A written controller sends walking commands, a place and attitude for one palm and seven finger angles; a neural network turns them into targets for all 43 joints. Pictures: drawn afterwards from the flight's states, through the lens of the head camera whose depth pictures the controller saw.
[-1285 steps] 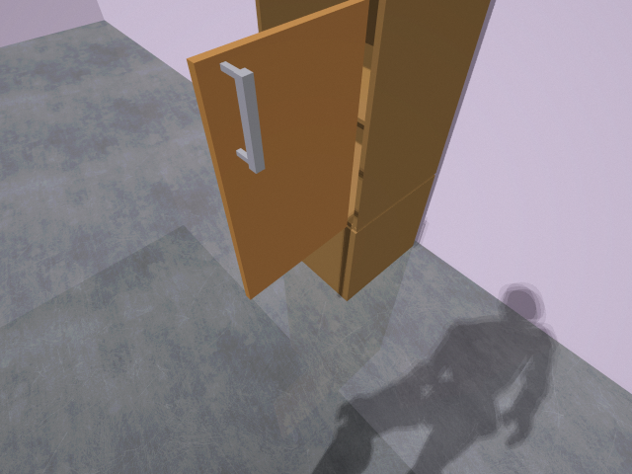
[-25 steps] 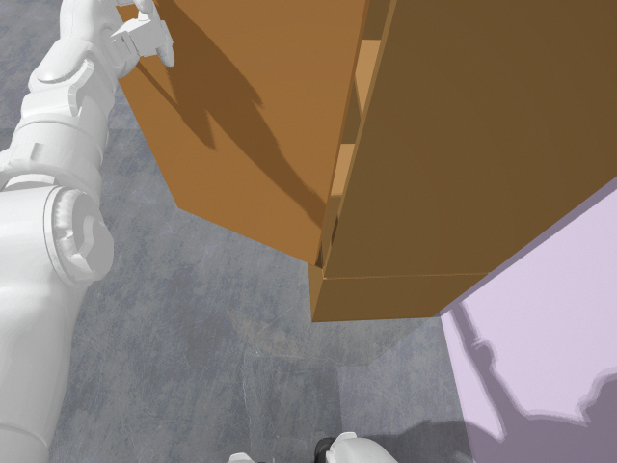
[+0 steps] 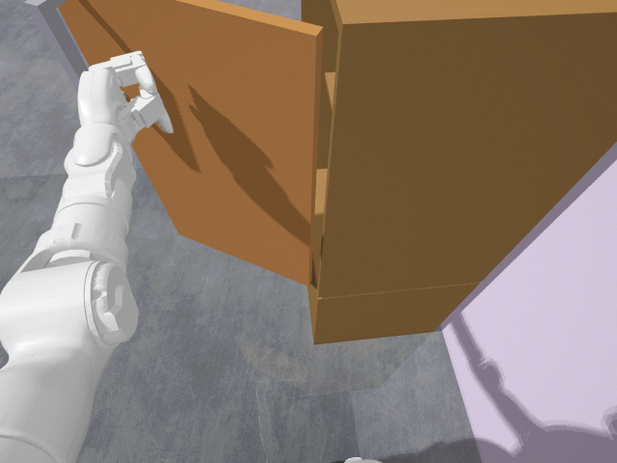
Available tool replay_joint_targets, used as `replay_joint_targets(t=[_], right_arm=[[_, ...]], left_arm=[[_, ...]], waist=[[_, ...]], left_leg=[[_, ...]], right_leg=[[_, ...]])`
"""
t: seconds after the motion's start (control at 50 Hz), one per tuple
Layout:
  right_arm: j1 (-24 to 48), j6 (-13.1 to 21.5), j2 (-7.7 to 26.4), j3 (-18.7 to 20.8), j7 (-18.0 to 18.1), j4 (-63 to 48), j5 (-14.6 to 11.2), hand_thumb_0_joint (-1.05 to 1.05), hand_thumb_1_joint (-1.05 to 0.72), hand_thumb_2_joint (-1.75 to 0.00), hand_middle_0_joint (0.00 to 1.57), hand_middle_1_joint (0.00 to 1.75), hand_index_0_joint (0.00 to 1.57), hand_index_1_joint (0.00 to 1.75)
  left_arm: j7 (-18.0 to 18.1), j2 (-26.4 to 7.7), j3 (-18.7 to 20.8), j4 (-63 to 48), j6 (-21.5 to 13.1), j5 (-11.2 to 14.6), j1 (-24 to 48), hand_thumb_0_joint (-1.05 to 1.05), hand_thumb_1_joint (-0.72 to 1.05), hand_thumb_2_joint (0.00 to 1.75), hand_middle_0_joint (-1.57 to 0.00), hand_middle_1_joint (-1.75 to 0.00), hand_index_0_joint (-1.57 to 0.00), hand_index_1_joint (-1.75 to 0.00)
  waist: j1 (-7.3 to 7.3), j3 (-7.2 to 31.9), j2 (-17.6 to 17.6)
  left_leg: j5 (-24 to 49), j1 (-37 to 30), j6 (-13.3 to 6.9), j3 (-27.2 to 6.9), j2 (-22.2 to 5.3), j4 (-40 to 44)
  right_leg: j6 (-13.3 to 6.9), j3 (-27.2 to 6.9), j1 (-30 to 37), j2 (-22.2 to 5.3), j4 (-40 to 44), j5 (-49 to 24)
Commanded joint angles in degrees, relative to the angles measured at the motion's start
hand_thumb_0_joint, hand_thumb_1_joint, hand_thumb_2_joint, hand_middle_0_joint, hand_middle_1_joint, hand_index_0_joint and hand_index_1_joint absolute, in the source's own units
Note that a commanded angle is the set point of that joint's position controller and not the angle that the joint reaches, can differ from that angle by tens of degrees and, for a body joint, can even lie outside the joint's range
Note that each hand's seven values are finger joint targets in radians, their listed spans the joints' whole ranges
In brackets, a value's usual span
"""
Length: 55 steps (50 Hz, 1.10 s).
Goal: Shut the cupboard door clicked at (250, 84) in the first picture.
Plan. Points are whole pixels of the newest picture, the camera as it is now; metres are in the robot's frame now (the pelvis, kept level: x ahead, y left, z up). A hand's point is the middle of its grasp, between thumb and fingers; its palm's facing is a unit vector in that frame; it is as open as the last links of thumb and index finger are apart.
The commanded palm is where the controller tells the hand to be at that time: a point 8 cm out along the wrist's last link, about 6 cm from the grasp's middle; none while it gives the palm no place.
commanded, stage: pull the fist back off the door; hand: left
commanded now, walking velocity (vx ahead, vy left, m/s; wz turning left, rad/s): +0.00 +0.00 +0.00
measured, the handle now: (85, 59) +0.62 +0.22 +0.17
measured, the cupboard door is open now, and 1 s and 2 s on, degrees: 61 61 61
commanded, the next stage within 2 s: draw the hand back to the body in 0.28 s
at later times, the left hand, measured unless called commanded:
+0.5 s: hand (149, 126) +0.47 +0.12 +0.17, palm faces +0.03 -1.00 +0.02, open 3.1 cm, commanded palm +0.42 +0.18 +0.17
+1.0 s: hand (41, 263) +0.31 +0.19 +0.18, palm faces +0.14 -0.98 -0.14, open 3.1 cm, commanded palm +0.27 +0.24 +0.18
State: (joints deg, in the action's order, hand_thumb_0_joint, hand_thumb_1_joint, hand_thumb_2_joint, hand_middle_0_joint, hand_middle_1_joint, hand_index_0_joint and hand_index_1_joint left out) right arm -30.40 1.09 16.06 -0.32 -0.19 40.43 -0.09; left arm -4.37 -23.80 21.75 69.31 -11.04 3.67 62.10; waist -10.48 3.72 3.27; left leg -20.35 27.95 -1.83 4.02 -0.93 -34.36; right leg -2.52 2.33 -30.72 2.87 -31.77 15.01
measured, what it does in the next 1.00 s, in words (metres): stands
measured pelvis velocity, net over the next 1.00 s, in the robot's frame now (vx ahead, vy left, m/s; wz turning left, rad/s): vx -0.02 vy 0.00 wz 0.05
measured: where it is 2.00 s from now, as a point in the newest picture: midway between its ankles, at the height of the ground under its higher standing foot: outside the picture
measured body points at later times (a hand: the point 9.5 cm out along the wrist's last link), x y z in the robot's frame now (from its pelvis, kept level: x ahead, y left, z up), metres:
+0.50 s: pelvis -0.01 +0.00 +0.00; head +0.03 +0.00 +0.45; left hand +0.46 +0.18 +0.18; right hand +0.09 -0.24 -0.11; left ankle -0.05 +0.09 -0.73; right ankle -0.01 -0.09 -0.73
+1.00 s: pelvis -0.02 +0.00 +0.01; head -0.04 -0.02 +0.46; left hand +0.29 +0.25 +0.19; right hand +0.17 -0.22 -0.07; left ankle -0.05 +0.09 -0.73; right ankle -0.01 -0.09 -0.73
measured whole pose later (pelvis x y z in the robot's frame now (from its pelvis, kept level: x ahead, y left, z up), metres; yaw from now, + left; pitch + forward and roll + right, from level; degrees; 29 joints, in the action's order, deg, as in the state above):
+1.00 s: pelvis -0.02 +0.00 +0.01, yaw +3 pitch -2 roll +0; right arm -10.3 3.0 14.9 -1.8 4.6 35.3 -3.2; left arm -3.5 -15.7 8.5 10.5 2.0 8.9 14.4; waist 0.8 1.2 3.5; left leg -15.2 7.1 -2.3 2.1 1.7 -24.4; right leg -1.9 3.8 -10.2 0.5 -24.7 12.4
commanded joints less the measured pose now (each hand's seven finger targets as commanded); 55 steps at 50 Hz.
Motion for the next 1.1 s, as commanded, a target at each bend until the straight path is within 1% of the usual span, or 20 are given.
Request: replay_joint_targets(t=[0.0,0.04,0.08,0.12,0.16,0.22,0.26,0.38,0.44,0.46,0.56,0.66,0.68,0.72,0.74,0.88,0.9,0.92,0.98,1.08], right_arm=[[-4.3,1.7,8.3,3.4,0.8,-4.2,-0.4,0.00,-0.90,-0.90,0.20,0.30,0.20,0.30],[-2.6,1.9,7.8,3.4,0.8,-4.4,-0.8,0.00,-0.90,-0.90,0.20,0.30,0.20,0.30],[-1.6,2.0,7.6,3.5,1.0,-4.5,-1.2,0.00,-0.90,-0.90,0.20,0.30,0.20,0.30],[-0.1,2.1,7.5,3.3,1.1,-4.2,-1.5,0.00,-0.90,-0.90,0.20,0.30,0.20,0.30],[1.8,2.4,7.0,3.0,1.2,-4.8,-1.7,0.00,-0.90,-0.90,0.20,0.30,0.20,0.30],[3.4,2.5,6.8,2.8,1.6,-4.8,-1.8,0.00,-0.90,-0.90,0.20,0.30,0.20,0.30],[4.8,2.7,6.4,2.2,1.8,-4.6,-2.0,0.00,-0.90,-0.90,0.20,0.30,0.20,0.30],[5.2,3.5,7.1,1.6,2.3,-3.8,-1.6,0.00,-0.90,-0.90,0.20,0.30,0.20,0.30],[6.2,4.2,6.9,1.4,2.0,-5.9,-1.7,0.00,-0.90,-0.90,0.20,0.30,0.20,0.30],[6.8,4.2,6.5,1.4,1.8,-6.8,-1.7,0.00,-0.90,-0.90,0.20,0.30,0.20,0.30],[10.5,3.1,6.4,2.0,1.6,-10.8,-3.1,0.00,-0.90,-0.90,0.20,0.30,0.20,0.30],[15.1,2.8,5.8,1.9,3.1,-12.2,-3.8,0.00,-0.90,-0.90,0.20,0.30,0.20,0.30],[15.8,2.6,5.8,2.0,3.6,-12.5,-3.8,0.00,-0.90,-0.90,0.20,0.30,0.20,0.30],[18.0,3.4,5.1,1.4,4.1,-12.5,-4.0,0.00,-0.90,-0.90,0.20,0.30,0.20,0.30],[18.4,3.6,5.2,1.3,4.4,-12.3,-4.0,0.00,-0.90,-0.90,0.20,0.30,0.20,0.30],[23.5,4.7,5.2,0.1,5.5,-13.2,-4.4,0.00,-0.90,-0.90,0.20,0.30,0.20,0.30],[24.9,5.5,3.6,-0.2,5.0,-14.2,-2.9,0.00,-0.90,-0.90,0.20,0.30,0.20,0.30],[25.0,5.1,3.7,-0.2,4.8,-13.0,-2.4,0.00,-0.90,-0.90,0.20,0.30,0.20,0.30],[25.3,3.0,3.9,0.0,4.6,-13.2,-2.1,0.00,-0.90,-0.90,0.20,0.30,0.20,0.30],[27.1,1.6,2.7,-0.6,4.8,-13.5,-1.6,0.00,-0.90,-0.90,0.20,0.30,0.20,0.30]], left_arm=[[0.2,-11.9,-1.1,-20.2,-4.8,1.2,27.4,0.00,0.90,0.90,-1.30,-1.50,-1.30,-1.50],[-0.1,-8.0,-3.7,-22.3,-4.1,2.0,24.7,0.00,0.90,0.90,-1.30,-1.50,-1.30,-1.50],[-0.1,-4.7,-6.3,-23.3,-2.9,3.0,23.1,0.00,0.90,0.90,-1.30,-1.50,-1.30,-1.50],[0.3,-5.1,-5.2,-24.1,-1.6,3.4,21.8,0.00,0.90,0.90,-1.30,-1.50,-1.30,-1.50],[0.7,-0.9,-7.9,-24.7,-0.6,4.0,20.7,0.00,0.90,0.90,-1.30,-1.50,-1.30,-1.50],[1.8,-2.5,-6.8,-25.8,-0.5,3.7,22.5,0.00,0.90,0.90,-1.30,-1.50,-1.30,-1.50],[2.0,1.0,-10.4,-23.3,-0.2,3.2,24.7,0.00,0.90,0.90,-1.30,-1.50,-1.30,-1.50],[3.2,-1.3,-9.1,-15.6,-0.6,2.7,28.4,0.00,0.90,0.90,-1.30,-1.50,-1.30,-1.50],[2.3,-5.6,-4.3,-18.1,-2.6,2.6,20.6,0.00,0.90,0.90,-1.30,-1.50,-1.30,-1.50],[1.5,-4.1,-5.6,-20.5,-3.3,2.6,18.3,0.00,0.90,0.90,-1.30,-1.50,-1.30,-1.50],[-2.1,-3.6,-4.6,-34.9,-0.3,5.5,2.2,0.00,0.90,0.90,-1.30,-1.50,-1.30,-1.50],[-3.2,-3.6,-5.1,-52.3,5.1,7.7,-4.5,0.00,0.90,0.90,-1.30,-1.50,-1.30,-1.50],[-3.1,-4.9,-5.0,-55.9,5.6,7.7,-5.6,0.00,0.90,0.90,-1.30,-1.50,-1.30,-1.50],[-3.6,-2.7,-6.7,-60.3,7.1,8.2,-7.8,0.00,0.90,0.90,-1.30,-1.50,-1.30,-1.50],[-3.8,-2.7,-6.8,-61.1,7.9,8.5,-8.9,0.00,0.90,0.90,-1.30,-1.50,-1.30,-1.50],[-6.3,-0.8,-8.2,-66.0,14.8,10.4,-21.8,0.00,0.90,0.90,-1.16,-1.35,-1.16,-1.35],[-0.4,-1.0,-11.9,-73.0,10.0,5.1,-24.8,0.00,0.90,0.90,-1.13,-1.32,-1.13,-1.32],[2.5,0.8,-11.5,-70.2,9.0,4.5,-30.5,0.00,0.90,0.90,-1.11,-1.29,-1.11,-1.29],[6.0,-1.6,-10.0,-75.4,7.3,3.2,-36.9,0.00,0.90,0.90,-1.02,-1.20,-1.02,-1.20],[8.4,-2.3,-9.6,-83.8,5.7,1.6,-38.7,0.00,0.90,0.90,-0.89,-1.05,-0.89,-1.05]], waist=[[2.23,26.2,0.7],[2.73,26.5,2.0],[2.38,24.6,1.0],[3.10,23.3,0.1],[3.12,20.9,-2.2],[3.36,20.5,-3.3],[2.03,16.6,-4.0],[1.28,15.0,-5.8],[5.44,22.1,-2.9],[6.03,23.8,-2.1],[9.47,23.6,-4.5],[10.09,18.2,-3.7],[10.12,18.1,-2.8],[10.29,16.1,0.5],[10.00,15.0,-1.6],[11.06,9.0,-3.0],[10.69,2.0,-1.3],[10.65,0.9,-3.6],[11.25,4.0,-6.8],[11.01,3.6,0.0]], left_leg=[[28.1,-14.0,-0.6,-3.6,0.7,1.6],[30.6,-16.1,-0.3,-3.6,0.6,1.8],[32.0,-17.5,-0.4,-3.6,0.3,2.2],[30.8,-17.4,-0.3,-3.7,0.4,2.8],[29.1,-16.9,-0.3,-3.7,0.5,3.5],[27.1,-16.8,-0.5,-3.6,0.8,4.0],[22.8,-15.5,-0.4,-3.6,1.0,4.4],[14.9,-12.2,-0.4,-4.7,1.4,4.8],[19.6,-13.3,-0.1,-4.1,1.8,4.4],[22.4,-14.4,0.0,-3.8,1.7,4.3],[29.4,-15.9,-0.4,-2.7,0.8,5.4],[25.3,-18.2,-0.8,-2.6,0.7,8.7],[25.1,-19.1,-0.9,-2.5,0.7,9.1],[23.1,-20.8,-0.7,-2.8,0.8,10.1],[21.4,-20.8,-0.6,-3.3,0.8,10.8],[15.3,-20.9,-0.3,-4.4,1.3,13.0],[13.9,-19.6,-0.1,-4.3,1.7,14.0],[11.8,-19.1,0.2,-4.8,1.3,14.7],[12.2,-19.9,-0.1,-4.8,1.0,15.4],[13.2,-22.4,0.3,-4.8,1.2,16.3]], right_leg=[[1.4,-1.7,17.5,-0.8,0.6,-28.7],[1.3,-1.6,17.4,-1.0,0.8,-29.4],[1.4,-1.1,17.0,-1.1,1.5,-28.9],[1.4,-1.2,17.1,-1.1,1.9,-28.6],[1.3,-0.9,17.1,-1.2,2.3,-27.7],[1.3,-1.1,18.1,-1.6,2.3,-27.2],[1.4,-1.1,15.9,-1.8,2.8,-24.4],[1.4,-1.4,13.9,-2.5,3.0,-17.1],[0.6,-1.8,18.8,-2.5,0.9,-21.3],[0.6,-1.6,19.8,-2.5,0.3,-23.5],[0.8,-1.6,25.7,-2.2,1.4,-29.6],[1.0,-1.3,26.6,-2.3,4.8,-26.4],[1.0,-1.4,27.6,-2.7,5.2,-25.4],[0.7,-1.2,26.0,-2.5,6.3,-22.7],[0.8,-0.9,25.7,-2.4,6.9,-20.6],[0.5,-0.4,24.3,-2.9,9.2,-13.5],[1.1,-1.9,21.7,-3.7,11.2,-9.8],[1.1,-1.3,21.8,-3.5,11.4,-7.4],[1.3,-1.9,26.6,-3.7,12.1,-7.8],[1.0,-2.0,27.6,-3.7,13.2,-8.7]])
